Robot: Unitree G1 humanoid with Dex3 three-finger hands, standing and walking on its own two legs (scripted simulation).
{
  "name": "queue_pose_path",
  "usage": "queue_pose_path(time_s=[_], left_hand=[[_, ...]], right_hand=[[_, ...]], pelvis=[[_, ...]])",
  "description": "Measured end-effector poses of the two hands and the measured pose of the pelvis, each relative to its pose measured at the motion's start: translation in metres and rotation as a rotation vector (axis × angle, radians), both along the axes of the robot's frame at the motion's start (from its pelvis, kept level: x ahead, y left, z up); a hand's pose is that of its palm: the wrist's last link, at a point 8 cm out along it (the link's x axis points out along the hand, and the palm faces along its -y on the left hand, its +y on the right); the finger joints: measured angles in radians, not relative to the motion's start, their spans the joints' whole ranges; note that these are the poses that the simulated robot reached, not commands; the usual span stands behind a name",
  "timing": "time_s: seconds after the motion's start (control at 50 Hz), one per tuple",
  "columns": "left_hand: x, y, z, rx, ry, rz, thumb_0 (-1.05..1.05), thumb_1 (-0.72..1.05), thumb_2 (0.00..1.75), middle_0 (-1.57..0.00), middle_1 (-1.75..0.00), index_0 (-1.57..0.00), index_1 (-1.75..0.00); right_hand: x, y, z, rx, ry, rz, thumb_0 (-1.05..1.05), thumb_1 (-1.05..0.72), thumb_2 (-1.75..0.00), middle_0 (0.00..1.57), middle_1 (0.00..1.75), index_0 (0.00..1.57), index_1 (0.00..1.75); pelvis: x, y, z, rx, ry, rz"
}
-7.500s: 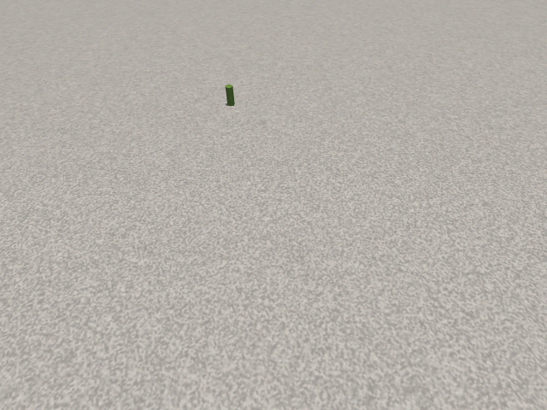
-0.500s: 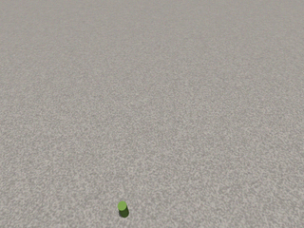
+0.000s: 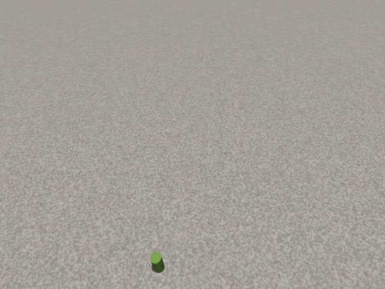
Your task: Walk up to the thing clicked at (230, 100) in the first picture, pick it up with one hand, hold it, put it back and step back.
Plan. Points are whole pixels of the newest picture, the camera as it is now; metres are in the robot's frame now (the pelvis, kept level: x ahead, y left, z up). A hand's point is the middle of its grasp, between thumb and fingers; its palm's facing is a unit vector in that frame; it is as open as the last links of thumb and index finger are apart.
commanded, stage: stand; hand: left
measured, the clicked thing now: (157, 262) +0.43 +0.20 -0.71
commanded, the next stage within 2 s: go down in 1.68 s
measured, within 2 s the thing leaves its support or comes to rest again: neither
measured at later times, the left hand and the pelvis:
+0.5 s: hand out of the picture +0.07 +0.25 -0.16, palm faces -0.03 -0.94 -0.33, open 7.4 cm; pelvis +0.00 +0.00 +0.00, yaw +0 degrees
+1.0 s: hand out of the picture +0.08 +0.25 -0.16, palm faces -0.03 -0.94 -0.34, open 7.4 cm; pelvis +0.01 +0.00 +0.00, yaw +0 degrees
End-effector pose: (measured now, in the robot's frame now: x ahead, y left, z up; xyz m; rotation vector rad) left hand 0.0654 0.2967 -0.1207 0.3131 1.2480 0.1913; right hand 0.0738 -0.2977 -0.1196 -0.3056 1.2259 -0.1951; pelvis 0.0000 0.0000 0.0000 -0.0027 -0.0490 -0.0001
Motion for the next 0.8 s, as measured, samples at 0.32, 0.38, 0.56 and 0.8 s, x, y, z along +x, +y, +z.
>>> queue_pose_path(time_s=[0.32, 0.38, 0.56, 0.8], left_hand=[[-0.01, -0.002, -0.003, -0.006, 0.015, 0.002, 0.01, 0.9, 0.9, -0.2, -0.3, -0.21, -0.3], [-0.008, -0.002, -0.002, -0.005, 0.008, 0.001, 0.01, 0.9, 0.9, -0.2, -0.3, -0.21, -0.3], [-0.004, -0.002, -0.001, -0.001, 0.004, -0.007, 0.01, 0.9, 0.9, -0.2, -0.3, -0.21, -0.3], [0.002, -0.003, -0.001, -0.002, 0.009, -0.005, 0.01, 0.9, 0.9, -0.2, -0.3, -0.21, -0.3]], right_hand=[[-0.016, -0.004, -0.001, -0.006, 0.031, -0.008, 0.0, -0.9, -0.89, 0.2, 0.3, 0.21, 0.3], [-0.015, -0.003, -0.001, -0.004, 0.026, -0.005, 0.0, -0.9, -0.89, 0.2, 0.3, 0.21, 0.3], [-0.01, -0.002, -0.002, 0.001, 0.021, 0.0, 0.0, -0.9, -0.89, 0.2, 0.3, 0.21, 0.3], [-0.004, -0.003, -0.001, -0.003, 0.025, 0.003, 0.0, -0.9, -0.89, 0.2, 0.3, 0.21, 0.3]], pelvis=[[-0.003, -0.002, 0.0, -0.001, 0.0, 0.0], [-0.003, -0.002, 0.0, -0.001, 0.0, 0.0], [-0.001, -0.003, -0.001, 0.0, 0.005, -0.001], [0.006, -0.003, 0.0, 0.0, 0.012, -0.002]])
